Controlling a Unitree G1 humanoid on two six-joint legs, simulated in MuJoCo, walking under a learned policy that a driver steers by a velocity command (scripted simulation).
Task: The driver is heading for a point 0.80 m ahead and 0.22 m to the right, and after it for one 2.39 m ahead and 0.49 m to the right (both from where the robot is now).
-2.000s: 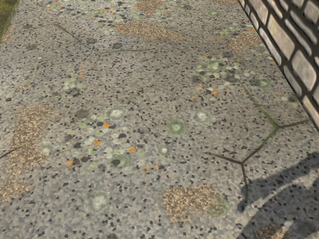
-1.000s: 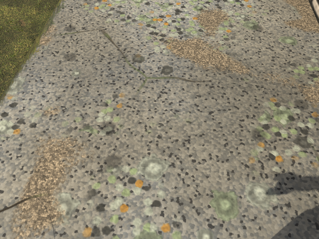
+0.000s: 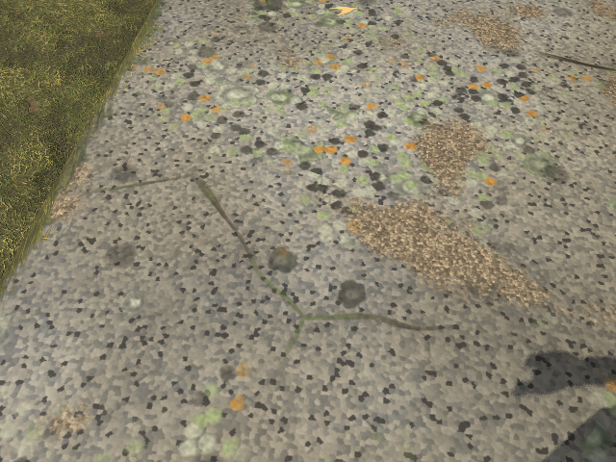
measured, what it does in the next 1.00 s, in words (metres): walks ahead: right foot, then left foot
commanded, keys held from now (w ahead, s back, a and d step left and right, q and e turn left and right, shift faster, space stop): w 0.32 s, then no key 0.34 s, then w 0.20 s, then w+e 0.14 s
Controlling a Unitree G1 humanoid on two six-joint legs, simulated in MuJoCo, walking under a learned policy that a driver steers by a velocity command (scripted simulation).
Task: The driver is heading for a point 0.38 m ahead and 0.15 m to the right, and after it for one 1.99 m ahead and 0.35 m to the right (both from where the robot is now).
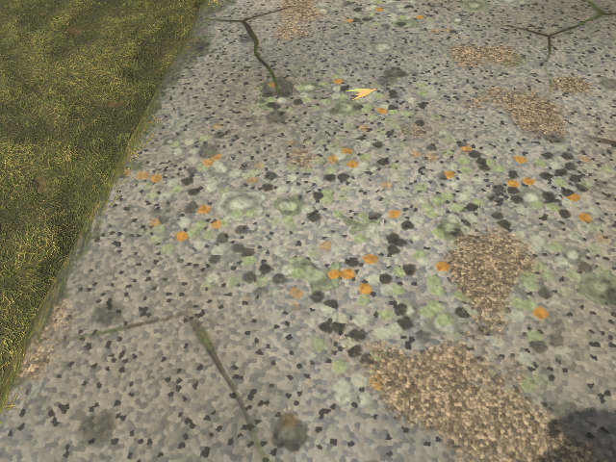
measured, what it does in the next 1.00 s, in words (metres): walks ahead, turning right: right foot, then left foot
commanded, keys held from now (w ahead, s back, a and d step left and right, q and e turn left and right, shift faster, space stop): w+e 0.98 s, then w+q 0.02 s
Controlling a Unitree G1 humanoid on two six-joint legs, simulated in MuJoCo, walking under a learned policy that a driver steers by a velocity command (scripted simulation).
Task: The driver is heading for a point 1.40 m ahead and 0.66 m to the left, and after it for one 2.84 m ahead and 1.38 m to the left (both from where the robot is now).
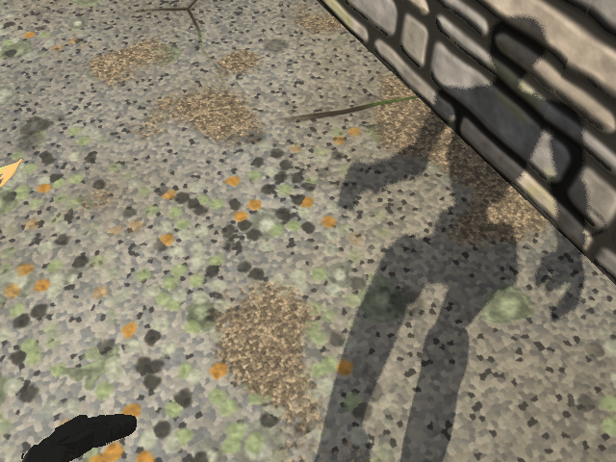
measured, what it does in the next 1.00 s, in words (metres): walks ahead, turning left: left foot, then right foot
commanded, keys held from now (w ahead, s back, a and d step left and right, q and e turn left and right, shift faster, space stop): w+q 1.00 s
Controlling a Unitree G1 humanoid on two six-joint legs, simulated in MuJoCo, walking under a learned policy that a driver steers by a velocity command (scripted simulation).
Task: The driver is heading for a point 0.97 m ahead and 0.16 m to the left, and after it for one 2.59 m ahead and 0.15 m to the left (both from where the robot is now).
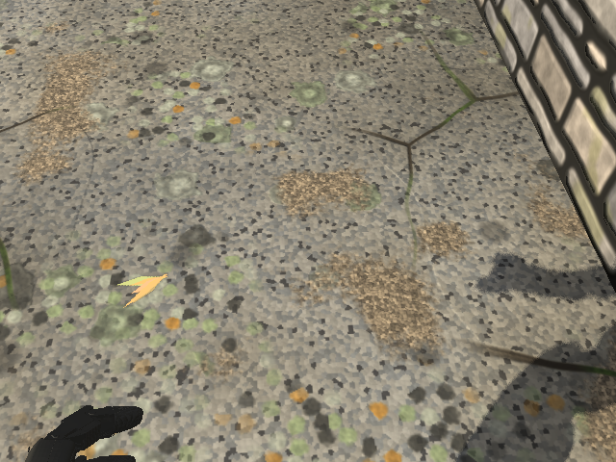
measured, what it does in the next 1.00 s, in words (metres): walks ahead, turning left: left foot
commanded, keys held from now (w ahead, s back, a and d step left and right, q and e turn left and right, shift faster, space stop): w+q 0.40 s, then w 0.60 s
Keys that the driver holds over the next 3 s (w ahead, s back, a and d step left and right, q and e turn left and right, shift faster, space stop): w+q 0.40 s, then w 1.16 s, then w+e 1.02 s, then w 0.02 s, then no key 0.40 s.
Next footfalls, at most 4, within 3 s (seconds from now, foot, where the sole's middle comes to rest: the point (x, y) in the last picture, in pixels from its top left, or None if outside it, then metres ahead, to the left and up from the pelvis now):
0.50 left None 0.40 0.19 -0.76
1.04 right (254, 336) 0.77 0.08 -0.76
1.56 left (121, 279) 0.96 0.41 -0.76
2.10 right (189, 179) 1.31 0.26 -0.76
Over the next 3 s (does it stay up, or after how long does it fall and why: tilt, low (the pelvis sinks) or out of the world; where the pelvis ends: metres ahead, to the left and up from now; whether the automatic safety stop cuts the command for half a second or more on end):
stays up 1.56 0.34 0.01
